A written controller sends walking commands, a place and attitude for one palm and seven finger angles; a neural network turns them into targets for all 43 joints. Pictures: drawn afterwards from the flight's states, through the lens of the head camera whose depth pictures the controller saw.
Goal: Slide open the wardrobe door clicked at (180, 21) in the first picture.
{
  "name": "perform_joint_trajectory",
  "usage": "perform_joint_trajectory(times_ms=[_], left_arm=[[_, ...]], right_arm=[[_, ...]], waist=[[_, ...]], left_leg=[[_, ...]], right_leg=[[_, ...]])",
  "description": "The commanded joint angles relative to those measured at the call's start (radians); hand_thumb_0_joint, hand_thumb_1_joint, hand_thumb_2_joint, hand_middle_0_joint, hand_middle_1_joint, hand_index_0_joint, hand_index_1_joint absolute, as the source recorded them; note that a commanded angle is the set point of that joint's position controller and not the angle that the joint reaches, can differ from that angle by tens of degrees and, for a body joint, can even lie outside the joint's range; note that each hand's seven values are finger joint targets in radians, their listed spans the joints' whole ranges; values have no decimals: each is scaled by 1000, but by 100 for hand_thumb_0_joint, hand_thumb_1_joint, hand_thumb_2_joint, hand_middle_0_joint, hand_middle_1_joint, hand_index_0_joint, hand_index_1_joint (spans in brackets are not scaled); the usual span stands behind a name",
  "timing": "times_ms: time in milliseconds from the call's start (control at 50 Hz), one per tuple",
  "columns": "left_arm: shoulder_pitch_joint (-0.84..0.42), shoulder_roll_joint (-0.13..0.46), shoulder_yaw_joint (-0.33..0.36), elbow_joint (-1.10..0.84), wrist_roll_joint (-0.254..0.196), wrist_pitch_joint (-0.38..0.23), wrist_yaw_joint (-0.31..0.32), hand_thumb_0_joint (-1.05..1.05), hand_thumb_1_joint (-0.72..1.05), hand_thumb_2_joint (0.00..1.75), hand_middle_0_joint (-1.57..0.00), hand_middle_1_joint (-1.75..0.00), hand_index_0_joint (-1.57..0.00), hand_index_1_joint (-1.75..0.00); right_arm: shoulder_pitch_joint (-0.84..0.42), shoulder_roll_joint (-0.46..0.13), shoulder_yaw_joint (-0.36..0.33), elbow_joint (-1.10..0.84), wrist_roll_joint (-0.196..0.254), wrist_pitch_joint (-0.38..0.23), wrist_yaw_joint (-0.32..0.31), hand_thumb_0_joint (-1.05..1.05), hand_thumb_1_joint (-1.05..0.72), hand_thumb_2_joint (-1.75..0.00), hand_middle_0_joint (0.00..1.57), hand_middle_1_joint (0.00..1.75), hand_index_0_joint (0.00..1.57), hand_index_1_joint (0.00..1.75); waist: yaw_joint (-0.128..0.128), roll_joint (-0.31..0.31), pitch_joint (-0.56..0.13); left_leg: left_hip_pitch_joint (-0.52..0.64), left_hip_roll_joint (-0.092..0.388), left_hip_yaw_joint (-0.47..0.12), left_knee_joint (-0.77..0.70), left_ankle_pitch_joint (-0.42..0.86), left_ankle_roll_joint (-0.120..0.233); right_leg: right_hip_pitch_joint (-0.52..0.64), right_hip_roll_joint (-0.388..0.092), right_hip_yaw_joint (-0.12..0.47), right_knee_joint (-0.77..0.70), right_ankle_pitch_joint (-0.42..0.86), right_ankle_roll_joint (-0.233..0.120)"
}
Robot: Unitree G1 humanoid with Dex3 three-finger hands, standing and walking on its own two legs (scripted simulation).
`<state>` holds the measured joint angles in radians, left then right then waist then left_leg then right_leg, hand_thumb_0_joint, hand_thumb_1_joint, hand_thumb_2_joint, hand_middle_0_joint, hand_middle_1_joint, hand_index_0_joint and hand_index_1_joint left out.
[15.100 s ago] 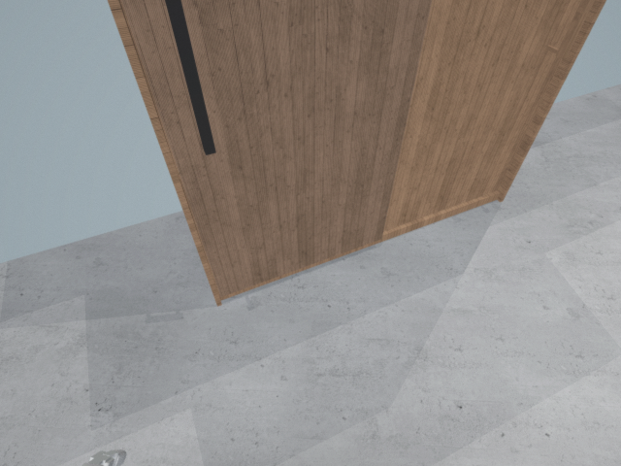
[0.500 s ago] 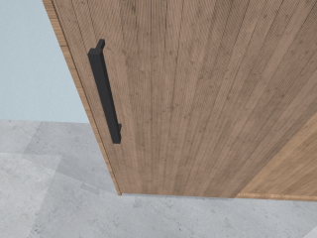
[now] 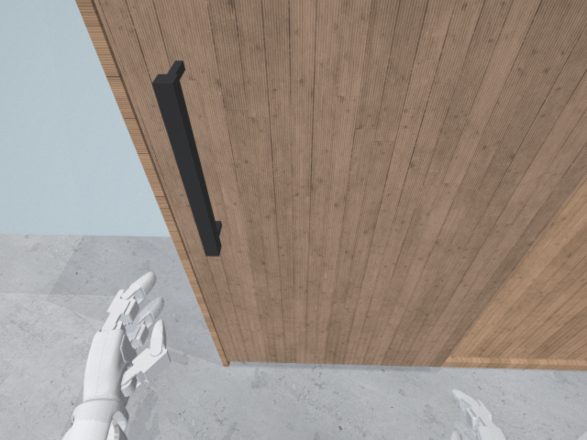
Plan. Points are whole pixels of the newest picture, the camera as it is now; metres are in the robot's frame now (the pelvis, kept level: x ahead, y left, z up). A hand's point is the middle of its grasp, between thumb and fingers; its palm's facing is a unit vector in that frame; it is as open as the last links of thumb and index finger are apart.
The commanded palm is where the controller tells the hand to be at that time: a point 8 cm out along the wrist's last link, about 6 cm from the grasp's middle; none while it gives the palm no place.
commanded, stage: raise the hand with hooked fingers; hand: left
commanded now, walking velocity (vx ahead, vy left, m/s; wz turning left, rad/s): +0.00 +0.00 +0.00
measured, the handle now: (198, 173) +0.47 +0.16 +0.13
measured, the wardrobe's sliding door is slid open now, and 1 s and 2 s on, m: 0.00 0.00 0.00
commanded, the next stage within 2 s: move the hooked fingers beside the handle in 1.86 s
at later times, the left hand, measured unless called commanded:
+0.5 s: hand (138, 361) +0.21 +0.20 +0.05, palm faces -0.03 -1.00 -0.06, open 10.5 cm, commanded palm +0.18 +0.26 +0.06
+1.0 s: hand (77, 304) +0.25 +0.25 +0.12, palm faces +0.04 -1.00 -0.07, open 13.4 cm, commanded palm +0.22 +0.30 +0.13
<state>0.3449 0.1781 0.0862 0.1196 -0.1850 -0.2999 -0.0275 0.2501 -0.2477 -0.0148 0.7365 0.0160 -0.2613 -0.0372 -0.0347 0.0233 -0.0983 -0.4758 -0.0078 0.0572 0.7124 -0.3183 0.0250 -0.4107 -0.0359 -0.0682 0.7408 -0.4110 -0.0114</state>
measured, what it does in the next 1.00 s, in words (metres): stands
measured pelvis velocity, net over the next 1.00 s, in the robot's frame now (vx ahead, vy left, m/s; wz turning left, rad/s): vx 0.01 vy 0.01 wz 0.01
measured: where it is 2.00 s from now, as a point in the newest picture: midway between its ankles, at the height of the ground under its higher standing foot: outside the picture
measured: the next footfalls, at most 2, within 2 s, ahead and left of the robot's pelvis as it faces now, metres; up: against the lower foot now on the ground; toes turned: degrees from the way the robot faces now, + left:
none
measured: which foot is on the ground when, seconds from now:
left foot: down 0.00-1.00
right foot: down 0.00-1.00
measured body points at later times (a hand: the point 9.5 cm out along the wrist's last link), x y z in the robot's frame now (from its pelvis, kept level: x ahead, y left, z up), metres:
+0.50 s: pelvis -0.01 -0.02 -0.02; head +0.02 -0.03 +0.43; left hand +0.21 +0.25 +0.05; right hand +0.15 -0.25 -0.11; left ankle +0.03 +0.10 -0.71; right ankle -0.02 -0.11 -0.71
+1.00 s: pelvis +0.01 +0.01 +0.01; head +0.01 +0.00 +0.46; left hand +0.24 +0.31 +0.13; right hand +0.20 -0.22 -0.05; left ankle +0.03 +0.10 -0.71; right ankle -0.02 -0.11 -0.71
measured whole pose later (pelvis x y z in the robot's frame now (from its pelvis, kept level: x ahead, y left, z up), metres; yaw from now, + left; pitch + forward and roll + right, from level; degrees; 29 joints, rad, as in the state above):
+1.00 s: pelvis +0.01 +0.01 +0.01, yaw +1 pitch +2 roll -1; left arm 0.15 0.36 0.35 0.05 -0.35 -0.11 -0.39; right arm 0.23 -0.26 0.05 0.60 0.06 -0.28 -0.09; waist 0.04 0.03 -0.06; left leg -0.39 0.01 0.03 0.68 -0.32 0.03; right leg -0.29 -0.01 -0.09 0.63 -0.37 -0.01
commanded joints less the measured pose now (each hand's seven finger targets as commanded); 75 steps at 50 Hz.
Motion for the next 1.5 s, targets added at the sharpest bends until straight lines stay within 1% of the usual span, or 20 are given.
perform_joint_trajectory(times_ms=[0, 20, 80, 160, 180, 240, 280, 380, 480, 520, 580, 640, 680, 760, 940, 1220, 1280, 1340, 1400, 1480], left_arm=[[281, 88, 118, 70, -65, -251, -272, 0, 60, 77, -22, -50, -22, -50], [244, 164, 188, 31, -65, -248, -293, 0, 57, 76, -22, -51, -22, -51], [124, 214, 236, -160, -110, -176, -277, 0, 50, 73, -23, -55, -23, -55], [-62, 208, 218, -435, -109, -222, -196, 0, 41, 69, -24, -62, -24, -62], [-142, 218, 195, -463, -101, -246, -196, 0, 39, 68, -24, -63, -24, -63], [-193, 195, 114, -393, -107, -274, -264, 0, 32, 65, -24, -68, -24, -68], [-210, 228, 115, -310, -128, -228, -325, 0, 27, 63, -25, -70, -25, -70], [-146, 339, 293, -149, -182, -43, -386, 0, 15, 58, -25, -78, -25, -78], [-101, 320, 347, -207, -208, -18, -347, 0, 4, 53, -26, -86, -26, -86], [-94, 296, 328, -232, -200, -30, -339, 0, -1, 51, -27, -88, -27, -88], [-94, 298, 322, -220, -190, -26, -340, 0, -8, 48, -27, -93, -27, -93], [-149, 319, 317, -264, -184, -13, -343, 0, -15, 45, -27, -98, -27, -98], [-193, 342, 329, -295, -179, -4, -333, 0, -20, 43, -28, -100, -28, -100], [-243, 359, 348, -332, -181, 12, -323, 0, -29, 39, -29, -107, -29, -107], [-387, 396, 359, -269, -186, 153, -367, 0, -50, 30, -30, -120, -30, -120], [-641, 524, 437, -188, -186, 260, -422, 0, -50, 30, -30, -120, -30, -120], [-673, 551, 449, -152, -185, 273, -431, 0, -50, 30, -30, -120, -30, -120], [-723, 583, 468, -136, -182, 289, -439, 0, -50, 30, -30, -120, -30, -120], [-638, 532, 444, -40, -192, 315, -456, 0, -50, 30, -30, -120, -30, -120], [-652, 554, 450, -102, -190, 313, -460, 0, -50, 30, -30, -120, -30, -120]], right_arm=[[-131, -138, -79, -261, 5, -28, 39, 0, -90, -90, 20, 30, 20, 30], [-147, -138, -84, -298, 12, -19, 35, 0, -90, -90, 20, 30, 20, 30], [-155, -125, -70, -379, 21, 25, 12, 0, -90, -90, 20, 30, 20, 30], [-89, -93, -54, -378, 14, 26, -21, 0, -90, -90, 20, 30, 20, 30], [-66, -100, -48, -357, 10, 21, -28, 0, -90, -90, 20, 30, 20, 30], [-63, -116, -28, -311, 19, -17, -45, 0, -90, -90, 20, 30, 20, 30], [-61, -131, -18, -294, 29, -34, -60, 0, -90, -90, 20, 30, 20, 30], [-83, -133, -12, -282, 39, -46, -78, 0, -90, -90, 20, 30, 20, 30], [-91, -117, -12, -288, 30, -65, -61, 0, -90, -90, 20, 30, 20, 30], [-75, -118, -16, -283, 30, -74, -52, 0, -90, -90, 20, 30, 20, 30], [-64, -130, -23, -275, 32, -83, -50, 0, -90, -90, 20, 30, 20, 30], [-53, -138, -22, -274, 37, -89, -54, 0, -90, -90, 20, 30, 20, 30], [-52, -143, -18, -272, 35, -91, -60, 0, -90, -90, 20, 30, 20, 30], [-53, -139, -11, -271, 38, -95, -64, 0, -90, -90, 20, 30, 20, 30], [-84, -142, 11, -278, 49, -71, -74, 0, -90, -90, 20, 30, 20, 30], [-126, -137, 42, -277, 56, -43, -91, 0, -90, -90, 20, 30, 20, 30], [-128, -138, 47, -273, 59, -40, -92, 0, -90, -90, 20, 30, 20, 30], [-131, -140, 47, -276, 63, -41, -93, 0, -90, -90, 20, 30, 20, 30], [-126, -145, 42, -275, 65, -38, -85, 0, -90, -90, 20, 30, 20, 30], [-135, -148, 35, -288, 66, -39, -77, 0, -90, -90, 20, 30, 20, 30]], waist=[[98, -112, -15], [113, -104, -71], [112, -16, -111], [38, 76, -157], [-2, 22, -136], [-42, 74, -67], [-48, 43, -40], [38, -26, -108], [83, -45, -153], [75, -14, -161], [72, -58, -121], [60, 18, -126], [61, 6, -121], [64, 63, -157], [61, 56, -89], [69, 97, -87], [72, 50, -63], [73, 92, -77], [75, 21, -34], [81, 44, -64]], left_leg=[[-125, -7, -32, 88, 93, -44], [-146, -11, -14, 108, 87, -33], [-152, -14, -6, 111, 19, -17], [-78, 9, -34, 150, 58, 3], [-86, 18, -51, 164, 48, 7], [-90, 24, -67, 172, -11, 8], [-104, 24, -75, 170, -30, 13], [-97, 19, -81, 108, 28, 8], [-11, 19, -83, 34, 156, 3], [35, 16, -72, 13, 191, 4], [56, 18, -70, -11, 205, 8], [110, 17, -63, -41, 194, 9], [135, 24, -74, -61, 200, 9], [209, 25, -82, -95, 234, 3], [269, 29, -100, -163, 244, -1], [356, 19, -112, -243, 208, 2], [353, 21, -117, -258, 191, 3], [373, 16, -119, -272, 179, 3], [338, 15, -113, -268, 174, 7], [347, 14, -99, -252, 191, 9]], right_leg=[[-164, 20, 8, 40, 151, -29], [-150, 18, 28, 56, 150, -24], [-150, 24, 65, 33, 46, -10], [-164, 25, 104, 4, 85, -2], [-189, 31, 107, 1, 78, 5], [-245, 34, 120, -35, -7, 2], [-221, 26, 153, -82, -44, 10], [-52, -8, 179, -142, 1, 30], [35, 4, 107, -108, 246, 32], [24, 15, 78, -98, 322, 31], [15, 30, 51, -104, 322, 24], [-4, 36, 32, -118, 286, 16], [5, 43, 18, -123, 275, 8], [34, 46, -1, -131, 297, 2], [69, 53, -13, -197, 314, -3], [143, 52, 0, -298, 276, -14], [151, 55, 0, -320, 256, -14], [149, 51, 1, -327, 244, -15], [143, 48, 5, -334, 254, -13], [151, 43, 16, -326, 268, -11]])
